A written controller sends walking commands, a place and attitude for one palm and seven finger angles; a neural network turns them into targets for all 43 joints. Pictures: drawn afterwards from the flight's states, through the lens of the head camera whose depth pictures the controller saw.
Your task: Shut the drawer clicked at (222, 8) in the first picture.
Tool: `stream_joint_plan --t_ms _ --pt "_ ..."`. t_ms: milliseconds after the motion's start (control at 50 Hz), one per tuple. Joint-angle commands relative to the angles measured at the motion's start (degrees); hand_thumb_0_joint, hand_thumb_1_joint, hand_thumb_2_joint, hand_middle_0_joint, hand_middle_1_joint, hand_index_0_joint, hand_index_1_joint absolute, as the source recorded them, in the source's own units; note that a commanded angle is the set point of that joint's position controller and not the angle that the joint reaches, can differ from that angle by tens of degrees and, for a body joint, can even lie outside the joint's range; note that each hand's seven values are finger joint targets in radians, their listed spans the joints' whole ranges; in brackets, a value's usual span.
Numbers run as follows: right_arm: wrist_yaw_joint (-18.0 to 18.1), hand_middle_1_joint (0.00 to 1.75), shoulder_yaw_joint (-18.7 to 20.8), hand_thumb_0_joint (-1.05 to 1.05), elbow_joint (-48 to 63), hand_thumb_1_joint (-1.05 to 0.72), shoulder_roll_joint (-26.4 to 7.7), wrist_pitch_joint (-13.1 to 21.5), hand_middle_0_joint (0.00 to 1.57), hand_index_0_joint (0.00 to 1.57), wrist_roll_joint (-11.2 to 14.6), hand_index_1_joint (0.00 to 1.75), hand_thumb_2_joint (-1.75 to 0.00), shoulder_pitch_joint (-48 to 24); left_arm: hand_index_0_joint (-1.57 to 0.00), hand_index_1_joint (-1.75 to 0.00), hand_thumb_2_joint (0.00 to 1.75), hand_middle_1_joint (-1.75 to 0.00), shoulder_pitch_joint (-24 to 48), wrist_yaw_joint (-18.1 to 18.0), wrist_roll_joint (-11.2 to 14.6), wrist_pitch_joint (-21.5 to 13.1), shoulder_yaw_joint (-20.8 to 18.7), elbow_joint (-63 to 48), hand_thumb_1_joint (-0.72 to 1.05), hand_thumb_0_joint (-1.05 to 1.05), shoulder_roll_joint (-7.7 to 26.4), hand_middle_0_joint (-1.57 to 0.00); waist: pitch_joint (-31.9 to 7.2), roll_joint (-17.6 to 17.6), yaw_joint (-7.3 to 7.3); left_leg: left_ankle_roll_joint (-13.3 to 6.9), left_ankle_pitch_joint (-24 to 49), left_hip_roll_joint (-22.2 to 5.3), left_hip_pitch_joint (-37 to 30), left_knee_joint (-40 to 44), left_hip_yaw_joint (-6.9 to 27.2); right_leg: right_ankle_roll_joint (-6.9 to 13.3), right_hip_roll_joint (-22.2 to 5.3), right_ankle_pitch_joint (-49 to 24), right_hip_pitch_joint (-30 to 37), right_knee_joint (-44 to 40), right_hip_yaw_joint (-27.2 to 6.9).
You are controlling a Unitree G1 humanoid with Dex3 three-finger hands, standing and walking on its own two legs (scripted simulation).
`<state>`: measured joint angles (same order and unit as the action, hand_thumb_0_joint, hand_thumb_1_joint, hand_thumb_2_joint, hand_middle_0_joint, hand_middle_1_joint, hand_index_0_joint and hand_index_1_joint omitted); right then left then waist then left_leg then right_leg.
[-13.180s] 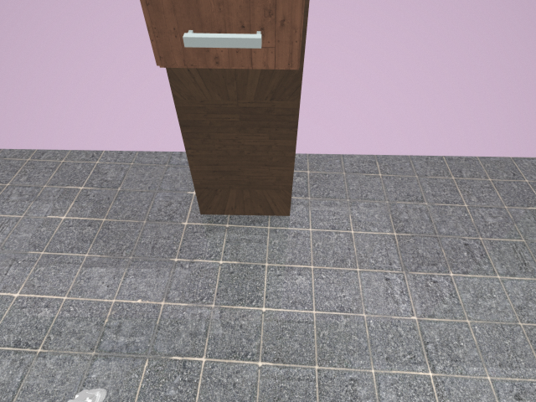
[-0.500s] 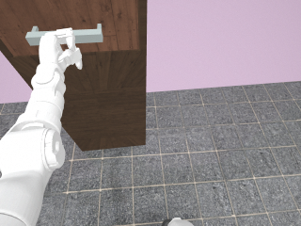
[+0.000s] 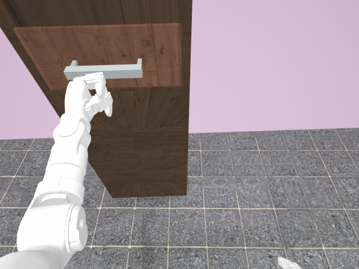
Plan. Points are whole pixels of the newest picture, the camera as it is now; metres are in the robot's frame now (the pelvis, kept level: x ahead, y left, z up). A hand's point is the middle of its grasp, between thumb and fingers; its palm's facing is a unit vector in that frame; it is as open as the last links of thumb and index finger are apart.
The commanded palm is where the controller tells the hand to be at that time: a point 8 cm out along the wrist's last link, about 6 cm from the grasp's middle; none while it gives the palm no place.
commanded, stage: draw the hand back to the body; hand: left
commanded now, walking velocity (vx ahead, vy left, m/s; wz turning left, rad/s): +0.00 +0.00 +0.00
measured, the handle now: (105, 67) +0.57 +0.20 +0.15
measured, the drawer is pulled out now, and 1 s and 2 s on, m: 0.00 0.00 0.00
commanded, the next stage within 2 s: step back with the hand held close in 1.24 s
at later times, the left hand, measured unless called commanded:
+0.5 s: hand (66, 154) +0.29 +0.20 +0.16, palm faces +0.20 -0.96 -0.18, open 3.3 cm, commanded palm +0.25 +0.25 +0.17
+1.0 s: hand (2, 225) +0.17 +0.25 +0.16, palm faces +0.41 -0.85 -0.34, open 3.3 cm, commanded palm +0.12 +0.29 +0.18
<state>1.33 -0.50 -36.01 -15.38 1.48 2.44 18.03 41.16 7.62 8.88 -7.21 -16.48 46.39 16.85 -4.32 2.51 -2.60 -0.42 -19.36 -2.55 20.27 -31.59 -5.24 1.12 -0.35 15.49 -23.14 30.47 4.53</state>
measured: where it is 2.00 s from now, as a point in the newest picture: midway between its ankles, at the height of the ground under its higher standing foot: outside the picture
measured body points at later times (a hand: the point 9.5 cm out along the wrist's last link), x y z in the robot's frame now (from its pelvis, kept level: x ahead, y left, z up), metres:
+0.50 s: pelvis -0.02 +0.00 +0.01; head -0.03 -0.02 +0.46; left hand +0.27 +0.25 +0.17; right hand +0.19 -0.21 -0.07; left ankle -0.04 +0.11 -0.73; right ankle -0.01 -0.11 -0.73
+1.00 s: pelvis -0.02 +0.01 +0.01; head -0.04 -0.01 +0.46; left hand +0.15 +0.29 +0.18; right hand +0.17 -0.21 -0.08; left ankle -0.04 +0.11 -0.73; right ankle -0.01 -0.11 -0.73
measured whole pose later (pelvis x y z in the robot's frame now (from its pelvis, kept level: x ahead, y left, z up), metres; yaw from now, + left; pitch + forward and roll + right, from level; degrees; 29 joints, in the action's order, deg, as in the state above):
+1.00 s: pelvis -0.02 +0.01 +0.01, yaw +1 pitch -5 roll -1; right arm 3.5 -0.5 -36.9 -13.2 4.2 -0.2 11.5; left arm -25.0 -5.4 3.3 -6.2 -14.7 -20.8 16.8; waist 1.2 4.3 3.4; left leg -1.1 -14.9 -1.2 2.6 -22.3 -4.7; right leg 0.2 -0.9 10.7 -4.6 20.2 5.0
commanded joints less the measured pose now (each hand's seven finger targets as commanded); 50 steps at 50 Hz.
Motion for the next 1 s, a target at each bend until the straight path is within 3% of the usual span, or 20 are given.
stream_joint_plan --t_ms 0,40,100,160,200,220,300,340,360,380,420,480,500,640,700,800,840,900,940,980 --pt "0.4 0.30 2.5 0.00 8.3 -0.90 -7.3 1.8 0.20 0.20 0.6 0.30 -0.90 -0.4 -1.40 -1.60 0.90 -1.60 15.0 1.8 2.2 -1.7 -1.4 -22.0 0.90 0.00 11.6 -1.40 -21.3 -4.3 1.72 -2.0 29.6 2.1 -8.3 1.3 1.9 -0.1 0.9 -33.6 18.1 0.0 -2.4" --pt "0.5 0.30 2.3 0.00 9.0 -0.90 -6.6 2.1 0.20 0.20 0.8 0.30 -0.90 -2.5 -1.40 -1.60 0.90 -1.60 12.7 1.9 2.7 -0.5 -0.7 -28.0 0.90 0.00 10.6 -1.40 -20.2 -1.1 2.40 -1.8 30.5 2.0 -10.2 1.9 2.1 0.0 0.8 -33.0 17.8 -0.5 -2.3" --pt "1.1 0.30 2.1 0.00 9.6 -0.90 -6.7 2.6 0.20 0.20 1.0 0.30 -0.90 -4.9 -1.40 -1.60 0.90 -1.60 8.5 2.0 3.4 1.5 -0.7 -34.2 0.90 0.00 11.0 -1.40 -18.6 -3.1 2.34 -1.9 27.7 2.0 -11.2 2.8 2.2 0.0 0.7 -30.9 18.0 -1.6 -2.2" --pt "1.9 0.30 1.5 0.00 9.5 -0.90 -6.3 3.2 0.20 0.20 1.4 0.30 -0.90 -7.6 -1.40 -1.60 0.90 -1.60 6.5 2.2 4.0 4.3 0.7 -37.4 0.90 0.00 9.4 -1.40 -14.2 -1.2 2.28 -1.6 23.4 2.2 -11.6 4.2 2.7 0.1 0.5 -26.4 16.2 -3.1 -1.8" --pt "2.5 0.30 1.1 0.00 9.7 -0.90 -6.3 3.7 0.20 0.20 1.4 0.30 -0.90 -8.9 -1.40 -1.60 0.90 -1.60 6.3 2.2 4.0 5.4 1.4 -40.2 0.90 0.00 9.4 -1.40 -13.3 -2.1 1.96 -1.7 20.6 2.3 -12.2 4.8 3.1 0.2 0.5 -22.8 15.7 -4.0 -1.8" --pt "2.6 0.30 1.0 0.00 10.0 -0.90 -6.0 4.1 0.20 0.20 1.4 0.30 -0.90 -9.7 -1.40 -1.60 0.90 -1.60 4.9 2.3 4.1 5.8 1.4 -41.7 0.90 0.00 9.2 -1.40 -13.5 -0.6 2.66 -1.5 20.4 2.3 -12.5 5.3 3.4 0.3 0.4 -22.1 16.1 -4.0 -1.7" --pt "2.9 0.30 0.3 0.00 10.6 -0.90 -5.7 5.3 0.20 0.20 1.3 0.30 -0.90 -11.9 -1.40 -1.60 0.90 -1.60 -3.2 3.1 5.0 7.5 0.9 -45.9 0.90 0.00 8.6 -1.40 -13.4 -1.2 3.91 -1.3 21.0 2.5 -13.8 5.8 3.7 0.5 0.4 -22.1 17.5 -4.2 -1.4" --pt "3.0 0.30 -0.1 0.00 10.6 -0.90 -5.6 5.6 0.20 0.20 1.5 0.30 -0.90 -12.8 -1.40 -1.60 0.90 -1.60 -6.9 3.8 5.7 8.9 0.8 -46.3 0.90 0.00 8.0 -1.40 -10.2 -3.8 4.00 -1.1 19.0 2.4 -12.3 6.7 4.1 0.3 0.4 -20.4 17.1 -4.8 -1.0" --pt "2.9 0.30 0.5 0.00 10.4 -0.90 -5.0 6.3 0.20 0.20 -0.2 0.30 -0.90 -13.3 -1.40 -1.60 0.90 -1.60 -10.3 -2.2 -0.4 4.6 2.5 -54.8 0.90 0.00 11.2 -1.40 -5.1 -1.9 4.61 -1.3 17.9 2.3 -13.0 8.5 2.6 0.0 -0.1 -16.9 15.7 -8.5 -2.8" --pt "2.9 0.30 0.3 0.00 9.6 -0.90 -4.8 6.4 0.20 0.20 -0.7 0.30 -0.90 -13.5 -1.40 -1.60 0.90 -1.60 -16.9 -5.1 -1.0 3.8 3.1 -52.5 0.90 0.00 8.0 -1.40 -3.3 -3.5 4.34 -1.2 16.1 2.2 -12.2 9.6 3.0 0.0 -0.1 -14.7 16.0 -9.1 -2.3" --pt "2.7 0.30 0.2 0.00 9.2 -0.90 -4.6 5.7 0.20 0.20 -0.8 0.30 -0.90 -14.0 -1.40 -1.60 0.90 -1.60 -20.4 -8.0 -2.5 2.4 4.4 -55.5 0.90 0.00 7.0 -1.40 -2.8 -4.1 4.29 -1.1 15.6 1.8 -13.1 11.1 3.5 0.1 0.1 -13.4 17.7 -10.1 -2.5" --pt "2.7 0.30 0.2 0.00 8.9 -0.90 -4.1 5.1 0.20 0.20 -1.5 0.30 -0.90 -14.6 -1.40 -1.60 0.90 -1.60 -22.8 -10.6 -4.0 0.8 2.9 -60.0 0.90 0.00 8.5 -1.40 -3.8 -1.7 4.37 -1.1 15.3 2.0 -15.0 12.2 3.2 0.0 0.0 -12.8 19.3 -11.2 -2.8" --pt "2.8 0.30 0.4 0.00 8.5 -0.90 -4.3 4.9 0.20 0.20 -1.6 0.30 -0.90 -14.7 -1.40 -1.60 0.90 -1.60 -23.8 -11.1 -4.3 0.5 2.3 -60.8 0.90 0.00 9.5 -1.40 -3.7 -2.4 4.38 -1.2 14.6 1.9 -15.2 12.7 3.2 0.0 0.1 -11.6 19.9 -12.0 -3.0" --pt "3.1 0.30 0.5 0.00 8.4 -0.90 -3.5 5.2 0.20 0.20 -2.3 0.30 -0.90 -15.9 -1.40 -1.60 0.90 -1.60 -32.5 -13.1 -5.4 -1.8 1.4 -68.4 0.90 0.00 9.1 -1.40 -3.9 1.9 4.92 -1.1 15.3 2.0 -17.3 13.6 3.5 0.2 0.1 -11.3 21.8 -13.0 -2.9" --pt "2.8 0.30 1.0 0.00 8.3 -0.90 -3.9 5.4 0.20 0.20 -2.7 0.30 -0.90 -16.0 -1.40 -1.60 0.90 -1.60 -41.8 -13.2 -5.4 -2.0 0.0 -69.5 0.90 0.00 9.2 -1.40 -2.7 -1.2 5.74 -1.0 17.9 1.8 -16.7 13.3 3.6 0.1 0.4 -13.7 22.7 -12.9 -2.7" --pt "2.4 0.30 1.4 0.00 8.6 -0.90 -3.9 5.2 0.20 0.20 -2.8 0.30 -0.90 -15.9 -1.40 -1.60 0.90 -1.60 -51.6 -13.2 -5.4 -2.3 -2.1 -73.5 0.90 0.00 9.3 -1.40 0.2 -2.1 6.23 -0.9 18.2 1.7 -15.1 13.1 3.7 0.0 0.4 -13.4 22.1 -13.0 -2.6" --pt "2.2 0.30 1.5 0.00 8.9 -0.90 -3.5 5.4 0.20 0.20 -2.8 0.30 -0.90 -16.0 -1.40 -1.60 0.90 -1.60 -52.8 -13.3 -5.5 -2.8 -2.6 -77.0 0.90 0.00 9.5 -1.40 0.7 0.5 6.11 -0.8 17.6 1.6 -14.7 13.1 4.0 0.1 0.2 -12.5 21.8 -12.6 -2.7" --pt "2.3 0.30 1.8 0.00 9.0 -0.90 -3.5 6.0 0.20 0.20 -2.9 0.30 -0.90 -15.8 -1.40 -1.60 0.90 -1.60 -58.8 -13.6 -5.5 -2.9 -4.1 -78.6 0.90 0.00 10.0 -1.40 1.5 -0.8 6.49 -0.8 17.1 1.4 -14.6 12.8 3.9 0.0 0.4 -11.6 21.1 -13.1 -2.6" --pt "2.4 0.30 1.8 0.00 9.4 -0.90 -3.2 6.4 0.20 0.20 -2.8 0.30 -0.90 -15.6 -1.40 -1.60 0.90 -1.60 -60.5 -13.9 -5.7 -3.2 -4.4 -82.0 0.90 0.00 9.8 -1.40 1.2 1.6 6.45 -0.6 16.7 1.2 -14.5 12.7 4.1 0.1 0.3 -11.1 21.1 -12.5 -2.7" --pt "2.5 0.30 1.8 0.00 9.5 -0.90 -3.1 6.9 0.20 0.20 -2.8 0.30 -0.90 -15.1 -1.40 -1.60 0.90 -1.60 -64.0 -14.1 -5.7 -3.2 -5.2 -83.0 0.90 0.00 10.0 -1.40 1.7 0.7 6.59 -0.6 16.7 1.1 -14.5 12.4 3.9 0.0 0.3 -11.2 20.7 -12.6 -2.8"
